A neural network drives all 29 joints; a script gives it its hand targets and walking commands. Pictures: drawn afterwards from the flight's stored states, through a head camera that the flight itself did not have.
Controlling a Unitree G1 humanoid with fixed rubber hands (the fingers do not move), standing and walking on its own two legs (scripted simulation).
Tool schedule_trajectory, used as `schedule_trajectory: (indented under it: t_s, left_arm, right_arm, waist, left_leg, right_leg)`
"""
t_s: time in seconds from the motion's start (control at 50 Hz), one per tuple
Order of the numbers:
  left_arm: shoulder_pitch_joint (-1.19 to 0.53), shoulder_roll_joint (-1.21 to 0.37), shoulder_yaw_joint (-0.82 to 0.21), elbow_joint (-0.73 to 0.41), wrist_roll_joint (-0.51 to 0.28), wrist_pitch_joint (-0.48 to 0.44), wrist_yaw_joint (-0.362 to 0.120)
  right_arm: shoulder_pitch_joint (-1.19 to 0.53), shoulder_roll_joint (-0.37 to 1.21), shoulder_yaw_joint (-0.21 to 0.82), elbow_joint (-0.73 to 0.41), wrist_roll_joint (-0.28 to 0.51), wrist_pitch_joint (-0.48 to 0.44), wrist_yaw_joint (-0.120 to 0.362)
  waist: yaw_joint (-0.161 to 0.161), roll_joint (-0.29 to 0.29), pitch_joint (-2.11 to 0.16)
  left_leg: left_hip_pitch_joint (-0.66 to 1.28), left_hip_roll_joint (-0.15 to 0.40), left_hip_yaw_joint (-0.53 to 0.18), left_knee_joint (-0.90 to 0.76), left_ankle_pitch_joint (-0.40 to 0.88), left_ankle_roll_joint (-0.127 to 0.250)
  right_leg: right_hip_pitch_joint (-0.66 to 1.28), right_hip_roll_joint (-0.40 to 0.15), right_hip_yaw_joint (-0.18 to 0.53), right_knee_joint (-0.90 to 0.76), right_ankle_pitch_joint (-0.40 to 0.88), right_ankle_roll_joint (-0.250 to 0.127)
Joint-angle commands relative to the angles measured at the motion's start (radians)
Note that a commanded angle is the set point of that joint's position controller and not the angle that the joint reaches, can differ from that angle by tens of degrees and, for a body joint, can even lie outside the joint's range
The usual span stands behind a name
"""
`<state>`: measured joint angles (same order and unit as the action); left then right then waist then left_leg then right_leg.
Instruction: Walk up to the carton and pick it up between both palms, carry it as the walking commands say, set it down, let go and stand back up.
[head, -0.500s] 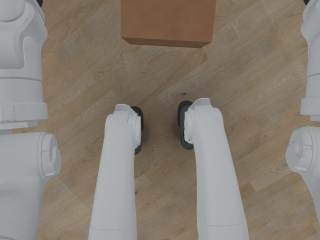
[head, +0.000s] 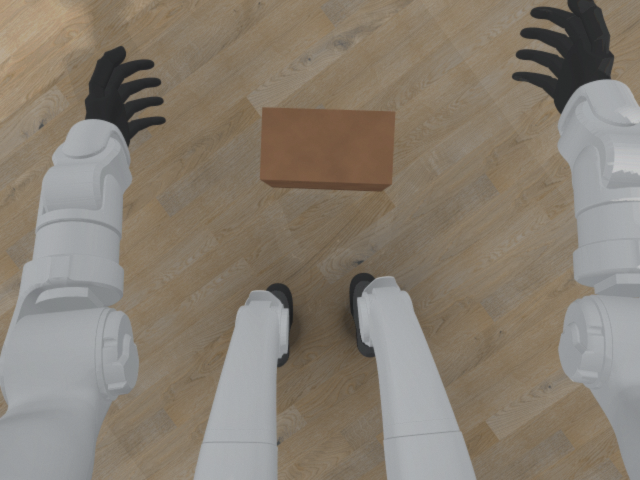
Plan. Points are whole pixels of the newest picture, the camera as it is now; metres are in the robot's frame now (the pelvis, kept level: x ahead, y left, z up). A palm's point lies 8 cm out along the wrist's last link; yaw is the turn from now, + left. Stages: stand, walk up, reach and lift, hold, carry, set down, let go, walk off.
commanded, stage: let go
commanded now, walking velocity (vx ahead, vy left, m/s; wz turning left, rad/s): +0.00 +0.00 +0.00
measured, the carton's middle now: (327, 153) +0.52 -0.02 -0.57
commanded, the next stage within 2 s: stand in 1.18 s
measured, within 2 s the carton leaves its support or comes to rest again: neither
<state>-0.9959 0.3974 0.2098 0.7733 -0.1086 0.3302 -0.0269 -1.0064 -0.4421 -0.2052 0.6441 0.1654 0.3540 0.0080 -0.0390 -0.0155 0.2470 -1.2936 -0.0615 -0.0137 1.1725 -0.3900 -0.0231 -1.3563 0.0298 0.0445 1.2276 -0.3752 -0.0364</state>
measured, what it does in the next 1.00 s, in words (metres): rises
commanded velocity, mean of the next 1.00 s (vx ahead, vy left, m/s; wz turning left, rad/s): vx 0.00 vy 0.00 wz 0.00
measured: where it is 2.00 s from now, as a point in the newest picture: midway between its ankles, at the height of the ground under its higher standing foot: (322, 334)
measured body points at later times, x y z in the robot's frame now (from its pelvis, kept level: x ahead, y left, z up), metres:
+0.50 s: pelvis +0.08 +0.00 +0.07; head +0.21 +0.00 +0.50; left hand +0.41 +0.24 +0.01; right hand +0.36 -0.27 +0.01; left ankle +0.08 +0.14 -0.62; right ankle +0.09 -0.09 -0.62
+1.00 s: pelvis +0.09 +0.00 +0.12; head +0.07 +0.00 +0.57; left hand +0.28 +0.22 +0.05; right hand +0.24 -0.26 +0.05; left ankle +0.08 +0.14 -0.62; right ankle +0.09 -0.09 -0.62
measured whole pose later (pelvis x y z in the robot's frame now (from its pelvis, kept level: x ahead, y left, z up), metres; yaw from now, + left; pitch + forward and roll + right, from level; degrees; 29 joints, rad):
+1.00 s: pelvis +0.09 +0.00 +0.12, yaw -3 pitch -2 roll +2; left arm 0.21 0.20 0.09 0.44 0.00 0.14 -0.09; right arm 0.26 -0.21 -0.07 0.44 0.13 0.13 0.06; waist -0.01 -0.05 -0.02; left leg -0.18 -0.03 -0.04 0.51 -0.30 -0.03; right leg -0.26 0.03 0.04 0.62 -0.32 -0.04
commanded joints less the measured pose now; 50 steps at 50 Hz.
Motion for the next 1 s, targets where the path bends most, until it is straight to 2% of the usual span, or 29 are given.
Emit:
schedule_trajectory:
  t_s: [0.0, 0.06, 0.08, 0.1, 0.12, 0.16, 0.2, 0.24, 0.26, 0.3, 0.32, 0.36, 0.42, 0.44, 0.52, 0.56, 0.58, 0.6, 0.62, 0.66, 0.68, 0.7, 0.76, 0.84, 0.86, 0.88, 0.94, 0.96, 0.98]
  left_arm:
    - [-0.002, 0.137, 0.109, -0.158, 0.044, -0.131, -0.019]
    - [0.363, 0.034, 0.041, -0.057, 0.088, -0.085, -0.031]
    - [0.431, 0.019, 0.028, -0.066, 0.09, -0.085, -0.033]
    - [0.458, 0.025, 0.032, -0.128, 0.119, -0.098, -0.036]
    - [0.375, 0.02, 0.016, -0.177, 0.104, -0.108, -0.035]
    - [0.46, 0.008, 0.005, -0.305, 0.109, -0.142, -0.035]
    - [0.361, 0.018, -0.019, -0.495, 0.076, -0.176, -0.031]
    - [0.427, 0.006, -0.055, -0.597, 0.055, -0.192, -0.034]
    - [0.572, -0.013, -0.066, -0.626, 0.06, -0.195, -0.038]
    - [0.698, -0.022, -0.059, -0.591, 0.064, -0.202, -0.042]
    - [0.715, -0.029, -0.064, -0.508, 0.073, -0.198, -0.05]
    - [0.925, -0.087, -0.073, -0.339, 0.091, -0.193, -0.048]
    - [1.047, -0.134, -0.092, -0.256, 0.11, -0.2, -0.05]
    - [1.083, -0.123, -0.083, -0.287, 0.134, -0.213, -0.045]
    - [1.091, -0.149, -0.137, -0.347, 0.098, -0.251, -0.052]
    - [1.177, -0.149, -0.145, -0.434, 0.096, -0.286, -0.056]
    - [1.073, -0.12, -0.147, -0.41, 0.089, -0.288, -0.055]
    - [1.168, -0.142, -0.152, -0.455, 0.089, -0.302, -0.051]
    - [1.148, -0.122, -0.153, -0.479, 0.1, -0.305, -0.053]
    - [1.178, -0.135, -0.173, -0.52, 0.082, -0.322, -0.052]
    - [1.218, -0.118, -0.156, -0.513, 0.098, -0.322, -0.05]
    - [1.269, -0.126, -0.163, -0.509, 0.097, -0.319, -0.05]
    - [1.263, -0.096, -0.164, -0.482, 0.117, -0.293, -0.05]
    - [1.193, -0.1, -0.188, -0.426, 0.113, -0.222, -0.067]
    - [1.196, -0.093, -0.185, -0.394, 0.111, -0.206, -0.077]
    - [1.174, -0.094, -0.177, -0.407, 0.117, -0.195, -0.075]
    - [1.146, -0.079, -0.164, -0.4, 0.12, -0.159, -0.09]
    - [1.125, -0.082, -0.157, -0.427, 0.126, -0.152, -0.086]
    - [1.111, -0.075, -0.149, -0.462, 0.132, -0.155, -0.09]
  right_arm:
    - [-0.005, -0.041, 0.0, 0.014, -0.092, -0.116, 0.01]
    - [0.293, -0.04, -0.016, -0.025, -0.17, -0.107, 0.012]
    - [0.332, -0.048, -0.025, -0.055, -0.18, -0.115, 0.016]
    - [0.392, -0.029, -0.005, -0.086, -0.182, -0.123, 0.019]
    - [0.323, -0.026, -0.001, -0.122, -0.17, -0.14, 0.021]
    - [0.404, -0.026, 0.016, -0.273, -0.172, -0.175, 0.028]
    - [0.333, -0.035, 0.029, -0.412, -0.161, -0.197, 0.04]
    - [0.429, -0.013, 0.076, -0.472, -0.115, -0.206, 0.054]
    - [0.56, -0.001, 0.08, -0.496, -0.128, -0.212, 0.063]
    - [0.653, 0.017, 0.099, -0.497, -0.115, -0.221, 0.07]
    - [0.676, 0.06, 0.107, -0.398, -0.103, -0.225, 0.071]
    - [0.83, 0.068, 0.098, -0.316, -0.131, -0.23, 0.07]
    - [0.976, 0.121, 0.113, -0.222, -0.144, -0.24, 0.068]
    - [1.014, 0.141, 0.121, -0.253, -0.139, -0.251, 0.071]
    - [1.077, 0.156, 0.138, -0.267, -0.145, -0.274, 0.071]
    - [1.187, 0.129, 0.118, -0.325, -0.175, -0.292, 0.07]
    - [1.085, 0.128, 0.132, -0.314, -0.158, -0.294, 0.067]
    - [1.193, 0.118, 0.119, -0.352, -0.184, -0.306, 0.065]
    - [1.185, 0.144, 0.137, -0.352, -0.172, -0.31, 0.063]
    - [1.233, 0.127, 0.133, -0.377, -0.171, -0.325, 0.06]
    - [1.237, 0.123, 0.136, -0.411, -0.171, -0.329, 0.057]
    - [1.278, 0.122, 0.143, -0.397, -0.18, -0.329, 0.059]
    - [1.221, 0.116, 0.15, -0.417, -0.177, -0.312, 0.06]
    - [1.167, 0.111, 0.172, -0.383, -0.182, -0.25, 0.068]
    - [1.165, 0.113, 0.181, -0.382, -0.183, -0.237, 0.065]
    - [1.169, 0.113, 0.172, -0.379, -0.176, -0.226, 0.069]
    - [1.165, 0.117, 0.166, -0.357, -0.187, -0.193, 0.055]
    - [1.165, 0.117, 0.162, -0.368, -0.184, -0.189, 0.06]
    - [1.154, 0.11, 0.159, -0.392, -0.194, -0.194, 0.056]
  waist:
    - [0.014, -0.099, -1.424]
    - [0.04, 0.017, -1.513]
    - [0.035, 0.012, -1.433]
    - [0.062, 0.037, -1.376]
    - [0.053, 0.039, -1.319]
    - [0.032, -0.007, -1.306]
    - [0.004, -0.03, -1.308]
    - [-0.001, -0.014, -1.313]
    - [-0.009, -0.029, -1.364]
    - [0.016, -0.047, -1.329]
    - [0.033, -0.013, -1.189]
    - [0.042, -0.027, -0.99]
    - [0.061, -0.001, -0.793]
    - [0.084, 0.02, -0.764]
    - [0.047, 0.02, -0.634]
    - [0.017, 0.003, -0.686]
    - [0.034, 0.01, -0.592]
    - [0.015, 0.003, -0.668]
    - [0.034, 0.004, -0.649]
    - [0.003, -0.012, -0.625]
    - [0.032, -0.011, -0.611]
    - [0.023, -0.023, -0.558]
    - [0.06, -0.033, -0.383]
    - [0.059, -0.031, -0.188]
    - [0.053, -0.082, -0.125]
    - [0.055, -0.047, -0.14]
    - [0.042, -0.116, -0.059]
    - [0.049, -0.078, -0.059]
    - [0.037, -0.102, -0.052]
  left_leg:
    - [0.058, -0.043, 0.057, -0.175, 0.155, 0.018]
    - [0.275, -0.039, 0.06, -0.199, 0.238, -0.008]
    - [0.282, -0.037, 0.056, -0.221, 0.255, -0.013]
    - [0.307, -0.035, 0.054, -0.234, 0.25, -0.012]
    - [0.31, -0.027, 0.046, -0.245, 0.221, -0.002]
    - [0.367, -0.028, 0.046, -0.262, 0.275, 0.011]
    - [0.42, -0.019, 0.019, -0.288, 0.302, 0.029]
    - [0.528, -0.017, 0.023, -0.308, 0.308, 0.033]
    - [0.602, -0.014, 0.024, -0.325, 0.36, 0.03]
    - [0.638, -0.014, 0.021, -0.356, 0.409, 0.031]
    - [0.594, -0.013, 0.017, -0.369, 0.377, 0.031]
    - [0.593, -0.016, 0.029, -0.423, 0.342, 0.017]
    - [0.623, -0.011, 0.037, -0.494, 0.303, 0.005]
    - [0.666, -0.013, 0.033, -0.516, 0.338, 0.001]
    - [0.77, -0.014, 0.032, -0.584, 0.331, 0.002]
    - [0.862, -0.017, 0.033, -0.614, 0.406, -0.001]
    - [0.817, -0.017, 0.029, -0.617, 0.394, 0.003]
    - [0.921, -0.019, 0.034, -0.635, 0.471, -0.01]
    - [0.911, -0.02, 0.02, -0.64, 0.467, -0.003]
    - [0.957, -0.018, 0.02, -0.672, 0.49, -0.006]
    - [0.965, -0.025, 0.02, -0.691, 0.457, 0.004]
    - [0.961, -0.024, 0.03, -0.708, 0.441, 0.0]
    - [0.982, -0.023, 0.035, -0.752, 0.296, 0.008]
    - [1.074, -0.023, 0.064, -0.758, 0.134, 0.006]
    - [1.096, -0.03, 0.073, -0.724, 0.121, 0.005]
    - [1.145, -0.028, 0.071, -0.736, 0.114, -0.002]
    - [1.228, -0.047, 0.079, -0.696, 0.106, -0.005]
    - [1.229, -0.037, 0.068, -0.715, 0.08, -0.004]
    - [1.257, -0.044, 0.066, -0.693, 0.095, -0.001]
  right_leg:
    - [1.133, -0.033, 0.089, -0.154, 0.656, 0.053]
    - [1.16, -0.019, 0.064, -0.215, 0.585, 0.056]
    - [1.122, -0.012, 0.055, -0.246, 0.569, 0.049]
    - [1.087, -0.015, 0.06, -0.266, 0.535, 0.049]
    - [1.004, -0.006, 0.03, -0.262, 0.477, 0.045]
    - [1.069, -0.002, 0.035, -0.283, 0.583, 0.038]
    - [1.111, 0.005, 0.047, -0.316, 0.604, 0.017]
    - [1.144, 0.008, 0.034, -0.342, 0.581, 0.021]
    - [1.228, 0.008, 0.036, -0.357, 0.639, 0.023]
    - [1.243, 0.014, 0.028, -0.368, 0.687, 0.039]
    - [1.17, 0.0, 0.029, -0.395, 0.631, 0.039]
    - [1.143, -0.001, 0.027, -0.455, 0.575, 0.048]
    - [1.117, -0.005, 0.014, -0.541, 0.496, 0.061]
    - [1.116, -0.002, 0.015, -0.566, 0.506, 0.057]
    - [1.157, 0.0, 0.005, -0.65, 0.483, 0.056]
    - [1.265, 0.014, 0.008, -0.664, 0.592, 0.051]
    - [1.21, 0.001, 0.007, -0.668, 0.594, 0.06]
    - [1.277, 0.014, 0.001, -0.677, 0.668, 0.058]
    - [1.291, 0.006, 0.01, -0.688, 0.669, 0.062]
    - [1.349, 0.011, 0.009, -0.706, 0.716, 0.063]
    - [1.403, 0.004, 0.016, -0.721, 0.7, 0.067]
    - [1.401, 0.005, 0.012, -0.726, 0.703, 0.068]
    - [1.339, 0.007, 0.002, -0.787, 0.486, 0.077]
    - [1.24, -0.003, 0.002, -0.866, 0.159, 0.05]
    - [1.18, -0.028, 0.013, -0.904, 0.035, 0.041]
    - [1.179, -0.024, 0.01, -0.912, 0.032, 0.041]
    - [1.105, -0.053, 0.028, -0.975, -0.104, 0.033]
    - [1.101, -0.041, 0.016, -0.961, -0.093, 0.034]
    - [1.076, -0.061, 0.025, -0.98, -0.109, 0.028]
